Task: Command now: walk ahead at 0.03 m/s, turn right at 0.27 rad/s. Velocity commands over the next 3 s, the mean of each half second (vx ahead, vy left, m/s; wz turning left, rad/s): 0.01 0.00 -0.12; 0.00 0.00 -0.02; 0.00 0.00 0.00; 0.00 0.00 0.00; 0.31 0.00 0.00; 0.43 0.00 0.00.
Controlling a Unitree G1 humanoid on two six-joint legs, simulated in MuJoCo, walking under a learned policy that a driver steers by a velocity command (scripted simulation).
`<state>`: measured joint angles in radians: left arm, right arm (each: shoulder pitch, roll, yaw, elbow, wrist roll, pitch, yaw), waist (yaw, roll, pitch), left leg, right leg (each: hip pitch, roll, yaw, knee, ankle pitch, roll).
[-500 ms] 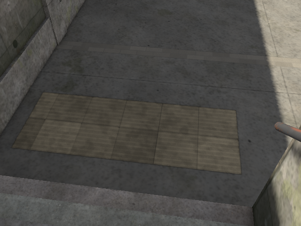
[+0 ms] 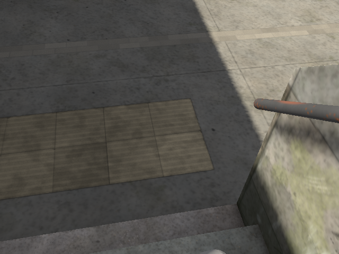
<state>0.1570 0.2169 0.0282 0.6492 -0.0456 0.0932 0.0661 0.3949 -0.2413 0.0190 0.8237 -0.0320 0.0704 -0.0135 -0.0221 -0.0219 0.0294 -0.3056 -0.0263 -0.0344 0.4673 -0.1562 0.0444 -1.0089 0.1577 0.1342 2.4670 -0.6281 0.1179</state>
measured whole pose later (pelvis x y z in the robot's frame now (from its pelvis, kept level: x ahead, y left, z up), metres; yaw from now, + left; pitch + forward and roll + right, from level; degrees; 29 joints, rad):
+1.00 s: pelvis -0.08 +0.05 +0.13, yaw -3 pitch +1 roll +1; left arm 0.11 0.24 0.03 0.65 -0.05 0.03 0.06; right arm 0.31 -0.17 0.02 0.82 -0.02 0.07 0.00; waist -0.01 -0.05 -0.01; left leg -0.49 -0.06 -0.07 1.10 -0.60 0.01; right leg -0.65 0.10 0.28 1.26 -0.49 0.02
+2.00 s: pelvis -0.08 +0.03 +0.21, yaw -2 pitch +1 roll +0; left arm 0.30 0.15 -0.01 1.03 -0.02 0.00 0.02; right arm 0.37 -0.13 0.03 1.05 0.00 0.04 -0.04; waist -0.01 0.00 0.03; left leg -0.13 0.01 -0.11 0.33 -0.21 -0.03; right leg -0.20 0.02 0.19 0.32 -0.14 0.04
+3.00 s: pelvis +0.26 +0.06 -0.16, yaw -1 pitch -2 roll +4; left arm 0.17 0.16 0.02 0.86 -0.01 -0.04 -0.04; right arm 0.57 -0.09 0.00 1.16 0.04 -0.05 -0.05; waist -0.01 -0.07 -0.07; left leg -0.29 -0.11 0.05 1.58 -0.69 0.05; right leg -0.38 -0.03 0.00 0.56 0.43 -0.07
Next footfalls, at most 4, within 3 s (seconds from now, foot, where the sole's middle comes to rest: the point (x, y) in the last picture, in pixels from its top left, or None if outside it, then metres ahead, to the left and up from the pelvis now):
0.32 right None -0.02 -0.11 -0.57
0.82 left None -0.06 0.17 -0.57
2.60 left None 0.09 0.16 -0.78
3.00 right None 0.35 -0.03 -0.98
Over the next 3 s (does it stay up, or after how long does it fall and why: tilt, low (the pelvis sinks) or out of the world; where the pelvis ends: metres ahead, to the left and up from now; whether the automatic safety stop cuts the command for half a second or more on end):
stays up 0.26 0.06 -0.16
